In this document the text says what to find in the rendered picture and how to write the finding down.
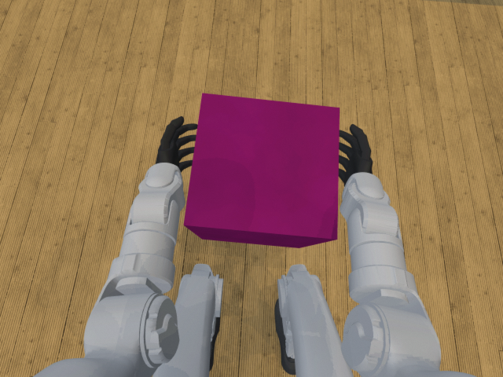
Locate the right robot forearm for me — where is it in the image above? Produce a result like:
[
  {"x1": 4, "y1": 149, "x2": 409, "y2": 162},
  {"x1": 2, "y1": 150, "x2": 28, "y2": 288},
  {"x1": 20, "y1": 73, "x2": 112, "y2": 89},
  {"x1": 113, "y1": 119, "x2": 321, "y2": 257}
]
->
[{"x1": 340, "y1": 172, "x2": 441, "y2": 363}]

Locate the robot right shin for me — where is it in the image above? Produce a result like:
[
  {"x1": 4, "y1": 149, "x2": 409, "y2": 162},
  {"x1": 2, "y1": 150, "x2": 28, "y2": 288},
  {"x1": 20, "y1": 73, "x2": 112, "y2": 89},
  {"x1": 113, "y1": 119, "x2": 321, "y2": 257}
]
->
[{"x1": 282, "y1": 264, "x2": 322, "y2": 357}]

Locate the robot left thigh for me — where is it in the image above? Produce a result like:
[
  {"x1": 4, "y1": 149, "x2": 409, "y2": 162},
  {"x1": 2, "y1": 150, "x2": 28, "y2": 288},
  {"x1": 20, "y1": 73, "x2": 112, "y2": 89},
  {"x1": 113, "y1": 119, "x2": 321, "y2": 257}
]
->
[{"x1": 152, "y1": 270, "x2": 223, "y2": 377}]

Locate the robot right upper arm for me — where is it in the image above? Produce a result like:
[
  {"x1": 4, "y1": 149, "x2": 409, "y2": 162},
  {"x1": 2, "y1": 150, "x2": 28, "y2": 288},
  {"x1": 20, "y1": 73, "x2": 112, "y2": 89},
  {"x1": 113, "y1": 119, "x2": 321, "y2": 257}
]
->
[{"x1": 341, "y1": 302, "x2": 476, "y2": 377}]

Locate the carton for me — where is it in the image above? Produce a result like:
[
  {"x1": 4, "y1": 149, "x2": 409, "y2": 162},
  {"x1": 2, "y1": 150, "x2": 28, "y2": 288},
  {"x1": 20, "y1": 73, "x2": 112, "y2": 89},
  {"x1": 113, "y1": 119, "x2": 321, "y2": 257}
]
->
[{"x1": 184, "y1": 93, "x2": 340, "y2": 248}]

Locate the robot left upper arm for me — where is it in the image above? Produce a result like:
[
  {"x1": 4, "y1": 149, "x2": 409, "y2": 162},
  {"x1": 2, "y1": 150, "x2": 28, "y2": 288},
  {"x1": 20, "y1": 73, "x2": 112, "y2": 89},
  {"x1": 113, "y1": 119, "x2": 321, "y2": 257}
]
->
[{"x1": 33, "y1": 292, "x2": 179, "y2": 377}]

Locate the left robot forearm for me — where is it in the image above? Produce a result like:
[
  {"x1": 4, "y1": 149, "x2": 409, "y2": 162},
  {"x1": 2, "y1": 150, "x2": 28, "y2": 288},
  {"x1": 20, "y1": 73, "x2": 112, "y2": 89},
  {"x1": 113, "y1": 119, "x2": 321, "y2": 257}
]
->
[{"x1": 84, "y1": 163, "x2": 185, "y2": 352}]

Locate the right robot hand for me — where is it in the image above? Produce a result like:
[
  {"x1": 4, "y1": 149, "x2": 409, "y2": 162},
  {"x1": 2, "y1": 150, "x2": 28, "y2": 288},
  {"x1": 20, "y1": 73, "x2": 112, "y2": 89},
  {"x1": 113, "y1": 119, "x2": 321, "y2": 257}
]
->
[{"x1": 339, "y1": 124, "x2": 373, "y2": 187}]

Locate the left robot hand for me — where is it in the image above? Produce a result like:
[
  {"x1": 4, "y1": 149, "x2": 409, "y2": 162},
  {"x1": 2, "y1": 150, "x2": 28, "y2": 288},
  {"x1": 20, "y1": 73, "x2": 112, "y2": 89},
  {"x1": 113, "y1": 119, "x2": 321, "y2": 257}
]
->
[{"x1": 156, "y1": 116, "x2": 197, "y2": 172}]

